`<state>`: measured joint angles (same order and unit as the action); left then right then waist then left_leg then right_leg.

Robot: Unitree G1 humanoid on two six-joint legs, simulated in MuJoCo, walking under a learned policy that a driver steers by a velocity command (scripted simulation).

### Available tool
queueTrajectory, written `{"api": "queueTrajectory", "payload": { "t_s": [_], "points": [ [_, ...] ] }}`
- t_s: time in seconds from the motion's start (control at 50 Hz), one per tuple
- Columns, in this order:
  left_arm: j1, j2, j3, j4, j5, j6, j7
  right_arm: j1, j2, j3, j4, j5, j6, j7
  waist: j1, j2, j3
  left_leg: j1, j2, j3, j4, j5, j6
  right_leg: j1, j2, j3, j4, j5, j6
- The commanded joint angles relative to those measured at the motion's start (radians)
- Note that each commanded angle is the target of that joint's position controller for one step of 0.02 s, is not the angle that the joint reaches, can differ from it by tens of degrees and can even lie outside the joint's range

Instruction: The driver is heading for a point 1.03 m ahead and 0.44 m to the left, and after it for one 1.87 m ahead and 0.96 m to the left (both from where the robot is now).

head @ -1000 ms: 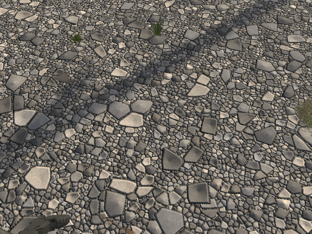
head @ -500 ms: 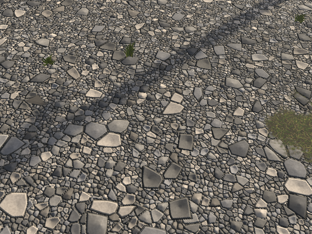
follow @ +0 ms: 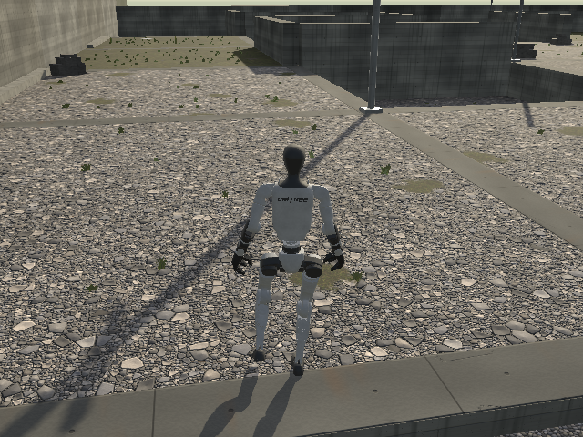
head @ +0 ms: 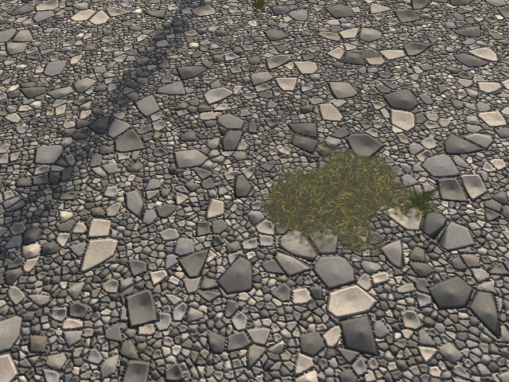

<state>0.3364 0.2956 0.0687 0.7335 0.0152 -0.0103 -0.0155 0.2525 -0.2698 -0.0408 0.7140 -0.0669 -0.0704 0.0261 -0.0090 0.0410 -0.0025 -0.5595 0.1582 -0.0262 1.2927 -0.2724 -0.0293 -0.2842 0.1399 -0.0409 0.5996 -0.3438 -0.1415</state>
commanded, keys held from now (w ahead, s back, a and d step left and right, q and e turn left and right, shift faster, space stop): w+q+shift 1.00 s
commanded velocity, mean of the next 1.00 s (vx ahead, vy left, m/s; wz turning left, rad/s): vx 0.98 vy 0.00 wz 0.64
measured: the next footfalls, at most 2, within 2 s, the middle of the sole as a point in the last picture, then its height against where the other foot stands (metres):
left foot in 0.32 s outside the picture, level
right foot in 0.70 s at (303, 238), level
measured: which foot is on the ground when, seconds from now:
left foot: up 0.00-0.30, down 0.32-0.72, up 0.74-1.00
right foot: down 0.00-0.32, up 0.34-0.68, down 0.70-1.00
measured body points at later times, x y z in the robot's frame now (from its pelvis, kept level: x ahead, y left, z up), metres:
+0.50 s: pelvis +0.47 +0.00 +0.01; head +0.48 -0.02 +0.46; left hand +0.64 +0.25 -0.05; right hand +0.47 -0.29 -0.13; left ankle +0.45 +0.02 -0.72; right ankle +0.53 -0.16 -0.63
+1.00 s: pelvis +0.93 +0.06 +0.01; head +0.94 +0.07 +0.46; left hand +0.69 +0.25 -0.11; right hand +1.28 +0.02 -0.04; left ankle +0.96 +0.21 -0.64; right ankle +0.89 -0.12 -0.72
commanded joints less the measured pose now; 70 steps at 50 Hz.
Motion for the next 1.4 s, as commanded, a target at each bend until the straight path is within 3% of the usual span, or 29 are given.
{"api": "queueTrajectory", "payload": {
  "t_s": [0.02, 0.16, 0.24, 0.28, 0.3, 0.32, 0.34, 0.36, 0.4, 0.46, 0.54, 0.64, 0.7, 0.72, 0.74, 0.76, 0.8, 0.84, 0.92, 1.04, 1.1, 1.12, 1.14, 1.16, 1.18, 1.2, 1.24, 1.32, 1.4],
  "points": [
    [-0.014, 0.108, 0.013, -0.064, -0.005, -0.062, 0.005, 0.009, -0.092, -0.009, -0.056, 0.005, 0.027, 0.008, -0.023, -0.072, 0.065, -0.199, 0.03, 0.022, -0.085, 0.106, 0.007, 0.05, -0.25, 0.367, -0.458, 0.004, -0.103],
    [0.176, 0.085, -0.016, 0.051, -0.008, -0.109, 0.004, -0.263, -0.026, 0.03, -0.097, 0.062, 0.02, 0.036, 0.065, -0.052, 0.128, -0.139, -0.109, 0.179, -0.553, 0.393, 0.111, 0.237, -0.203, 0.029, -0.558, 0.853, 0.074],
    [0.144, 0.149, -0.007, 0.072, 0.014, -0.11, 0.047, -0.17, -0.083, 0.015, -0.044, 0.067, 0.018, 0.027, -0.015, -0.128, 0.018, 0.076, -0.244, 0.219, -0.656, 0.41, 0.169, 0.438, -0.275, -0.054, -0.42, 1.477, 0.147],
    [0.084, 0.183, 0.008, 0.062, 0.047, -0.08, 0.076, 0.117, -0.163, -0.02, 0.052, 0.063, 0.03, 0.02, -0.163, -0.152, -0.114, 0.349, -0.329, 0.23, -0.642, 0.312, 0.192, 0.448, -0.297, -0.068, -0.04, 1.706, 0.174],
    [-0.028, 0.218, 0.023, 0.035, 0.051, -0.066, 0.082, 0.361, -0.204, -0.045, 0.124, 0.069, 0.034, 0.011, -0.299, -0.14, -0.152, 0.544, -0.281, 0.156, -0.707, 0.29, 0.247, 0.328, -0.274, -0.083, 0.33, 1.667, 0.183],
    [-0.156, 0.188, 0.019, 0.002, 0.042, -0.072, 0.071, 0.514, -0.234, -0.069, 0.182, 0.072, 0.041, -0.003, -0.38, 0.013, -0.136, 0.743, -0.202, 0.042, -0.744, 0.246, 0.31, 0.044, -0.106, -0.099, 0.859, 0.835, 0.173],
    [-0.1, -0.019, -0.036, -0.073, 0.027, -0.095, 0.048, 0.403, -0.231, -0.066, 0.18, 0.053, 0.045, -0.011, -0.156, 0.277, -0.131, 0.972, -0.03, -0.338, -0.608, 0.414, 0.442, -0.479, 0.014, 0.044, 1.212, -0.185, 0.199],
    [-0.033, 0.007, -0.055, -0.124, -0.002, -0.11, 0.038, 0.288, -0.225, -0.066, 0.129, 0.049, 0.044, -0.014, -0.106, 0.179, -0.275, 1.015, 0.102, -0.738, -0.892, -0.046, 0.557, -0.611, -0.039, 0.21, 1.213, -0.135, 0.182],
    [-0.122, 0.083, -0.057, -0.118, 0.035, -0.13, 0.015, 0.175, -0.121, -0.051, 0.107, 0.048, 0.043, -0.023, -0.027, -0.163, -0.023, 0.61, 0.061, -0.689, -1.097, -0.275, 0.442, -0.533, -0.146, 0.197, 0.947, 0.037, 0.123],
    [-0.144, 0.047, -0.082, -0.145, 0.074, -0.065, 0.008, 0.138, -0.131, -0.039, 0.114, 0.054, 0.002, -0.025, 0.075, -0.168, 0.133, 0.184, -0.067, -0.488, -1.148, -0.157, 0.392, -0.393, -0.222, 0.151, 0.721, -0.007, 0.165],
    [-0.356, 0.021, -0.107, -0.231, 0.028, -0.062, -0.012, 0.125, -0.178, -0.062, 0.088, 0.068, -0.025, -0.015, 0.009, -0.059, 0.157, -0.037, -0.184, -0.314, -1.205, 0.075, 0.325, -0.125, -0.244, 0.061, 0.206, 0.312, 0.204],
    [-0.402, 0.055, -0.09, -0.233, 0.012, -0.074, 0.002, 0.215, -0.216, -0.089, 0.096, 0.072, -0.012, -0.01, -0.082, 0.009, 0.047, 0.34, -0.15, -0.356, -1.027, 0.43, 0.24, -0.063, -0.16, 0.052, -0.074, 0.404, 0.182],
    [-0.019, 0.178, -0.027, -0.137, 0.018, -0.095, 0.038, 0.143, -0.258, -0.098, 0.078, 0.059, -0.019, -0.01, 0.135, -0.008, -0.204, 0.3, -0.199, -0.314, -0.493, 0.592, 0.169, 0.397, -0.176, 0.088, -0.063, 0.164, 0.137],
    [0.229, 0.26, 0.006, -0.102, 0.046, -0.097, 0.059, 0.105, -0.131, -0.064, 0.038, 0.056, -0.033, -0.015, 0.218, -0.144, -0.361, 0.134, -0.241, -0.233, -0.144, 0.158, 0.174, 0.639, -0.431, 0.34, -0.068, -0.226, 0.112],
    [0.139, 0.345, 0.026, -0.1, 0.063, -0.085, 0.05, 0.208, -0.031, -0.028, -0.043, 0.109, -0.032, -0.011, 0.085, -0.518, -0.481, -0.149, -0.305, -0.119, 0.116, -0.239, 0.143, 0.761, -0.672, 0.949, -0.323, -0.465, 0.002],
    [0.033, 0.232, 0.02, -0.12, 0.055, -0.073, 0.044, 0.123, -0.113, -0.031, -0.007, 0.079, -0.007, -0.024, 0.092, -0.301, -0.3, -0.275, -0.199, -0.087, 0.175, -0.126, 0.155, 0.629, -0.608, 0.885, -0.357, -0.578, 0.004],
    [0.02, 0.094, -0.014, -0.079, 0.045, -0.066, 0.03, -0.047, -0.13, -0.04, -0.007, 0.042, 0.009, -0.002, 0.117, -0.066, -0.054, -0.232, -0.116, -0.063, 0.044, -0.015, 0.143, 0.382, -0.472, 0.418, -0.305, -0.047, 0.072],
    [0.033, 0.068, -0.019, -0.027, 0.038, -0.076, 0.035, -0.042, -0.084, -0.028, -0.044, 0.031, 0.039, 0.026, 0.057, -0.175, -0.039, -0.232, -0.08, -0.05, 0.048, -0.01, 0.125, 0.295, -0.458, 0.345, -0.347, 0.009, 0.054],
    [0.044, 0.021, -0.028, 0.044, 0.004, -0.107, 0.014, -0.176, -0.042, -0.005, -0.124, 0.03, 0.072, 0.052, 0.018, -0.123, 0.036, -0.272, -0.076, -0.002, -0.017, 0.095, 0.127, 0.229, -0.386, 0.042, -0.413, 0.33, 0.108],
    [0.063, 0.121, -0.013, 0.084, 0.014, -0.121, 0.027, -0.321, -0.047, 0.026, -0.19, 0.033, 0.067, 0.081, -0.015, -0.086, 0.16, -0.065, -0.141, 0.199, -0.463, 0.26, 0.186, 0.196, -0.346, -0.234, -0.423, 0.962, 0.148],
    [0.073, 0.212, 0.013, 0.075, -0.001, -0.091, 0.053, -0.069, -0.106, 0.002, -0.096, 0.017, 0.048, 0.062, -0.142, -0.111, -0.011, 0.303, -0.281, 0.233, -0.585, 0.244, 0.213, 0.226, -0.372, -0.221, -0.001, 1.363, 0.159],
    [0.039, 0.217, 0.015, 0.06, -0.004, -0.081, 0.053, 0.157, -0.149, -0.025, -0.023, 0.017, 0.039, 0.044, -0.229, -0.111, -0.121, 0.556, -0.291, 0.159, -0.638, 0.31, 0.252, 0.145, -0.392, -0.198, 0.282, 1.278, 0.157],
    [0.014, 0.193, 0.019, 0.046, -0.018, -0.078, 0.036, 0.203, -0.187, -0.055, 0.016, 0.041, 0.041, 0.009, -0.226, 0.024, -0.146, 0.748, -0.253, 0.055, -0.752, 0.419, 0.27, -0.045, -0.247, -0.209, 0.628, 0.548, 0.187],
    [0.051, 0.086, -0.013, -0.05, 0.032, -0.117, 0.047, 0.078, -0.354, -0.08, -0.077, 0.11, 0.044, -0.002, -0.076, 0.243, -0.148, 0.956, -0.016, -0.341, -0.674, 0.992, 0.354, -0.412, -0.097, -0.083, 1.028, -0.278, 0.237],
    [0.075, 0.155, -0.014, -0.119, -0.025, -0.145, 0.042, 0.085, -0.376, -0.1, -0.135, 0.054, 0.046, -0.005, -0.1, 0.119, -0.53, 1.162, 0.198, -0.739, -0.823, 0.716, 0.58, -0.511, -0.077, 0.188, 1.179, -0.263, 0.243],
    [-0.018, 0.194, -0.007, -0.136, -0.038, -0.154, 0.046, 0.024, -0.341, -0.103, -0.167, 0.052, 0.037, 0.0, -0.092, -0.098, -0.458, 1.023, 0.152, -0.761, -0.922, 0.51, 0.537, -0.516, -0.116, 0.233, 1.071, -0.183, 0.22],
    [-0.039, 0.169, 0.0, -0.121, -0.023, -0.132, 0.065, -0.105, -0.234, -0.078, -0.181, 0.101, 0.014, 0.003, 0.028, -0.256, -0.167, 0.656, 0.046, -0.608, -0.972, 0.472, 0.448, -0.488, -0.186, 0.211, 0.888, -0.13, 0.225],
    [-0.096, 0.118, 0.011, -0.158, 0.01, -0.087, 0.07, -0.151, -0.176, -0.071, -0.163, 0.096, 0.02, -0.024, 0.082, -0.153, -0.023, 0.188, -0.129, -0.35, -0.961, 0.767, 0.365, -0.279, -0.191, 0.16, 0.533, -0.06, 0.258],
    [-0.189, 0.044, -0.008, -0.178, 0.001, -0.077, 0.058, -0.116, -0.176, -0.083, -0.133, 0.108, 0.088, -0.076, 0.038, -0.034, -0.159, 0.155, -0.25, -0.247, -0.841, 0.707, 0.219, -0.114, -0.067, 0.089, 0.147, 0.288, 0.254]
  ]
}}
Keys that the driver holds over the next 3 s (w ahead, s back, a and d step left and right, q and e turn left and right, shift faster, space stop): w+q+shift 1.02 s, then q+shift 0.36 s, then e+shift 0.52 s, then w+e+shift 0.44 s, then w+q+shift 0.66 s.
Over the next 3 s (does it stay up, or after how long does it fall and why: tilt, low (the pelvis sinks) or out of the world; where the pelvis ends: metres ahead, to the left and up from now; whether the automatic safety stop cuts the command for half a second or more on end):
stays up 1.89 0.60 -0.02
